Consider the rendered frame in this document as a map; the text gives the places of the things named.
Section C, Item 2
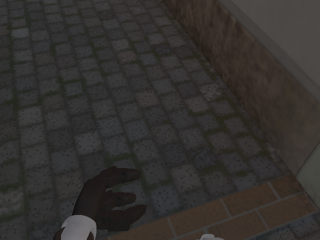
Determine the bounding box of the left robot hand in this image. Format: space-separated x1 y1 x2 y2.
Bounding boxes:
72 166 147 232

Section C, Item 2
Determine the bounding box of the left robot forearm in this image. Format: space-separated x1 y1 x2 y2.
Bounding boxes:
53 215 97 240

